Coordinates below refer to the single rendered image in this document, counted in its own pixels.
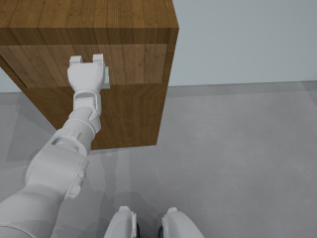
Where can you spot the left robot hand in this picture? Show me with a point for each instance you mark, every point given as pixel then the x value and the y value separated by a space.
pixel 86 75

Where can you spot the left robot forearm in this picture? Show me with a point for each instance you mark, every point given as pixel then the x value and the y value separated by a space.
pixel 79 130

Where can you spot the robot left upper arm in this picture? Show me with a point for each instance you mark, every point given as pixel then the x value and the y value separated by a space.
pixel 32 212

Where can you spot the cabinet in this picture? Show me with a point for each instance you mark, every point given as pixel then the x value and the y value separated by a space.
pixel 130 113

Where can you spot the drawer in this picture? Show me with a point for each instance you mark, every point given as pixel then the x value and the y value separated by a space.
pixel 47 65

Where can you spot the robot right thigh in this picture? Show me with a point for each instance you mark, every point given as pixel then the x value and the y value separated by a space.
pixel 178 225

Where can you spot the handle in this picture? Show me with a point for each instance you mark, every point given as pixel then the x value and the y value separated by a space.
pixel 106 84

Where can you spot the robot right shin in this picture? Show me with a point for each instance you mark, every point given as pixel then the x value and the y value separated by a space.
pixel 173 209

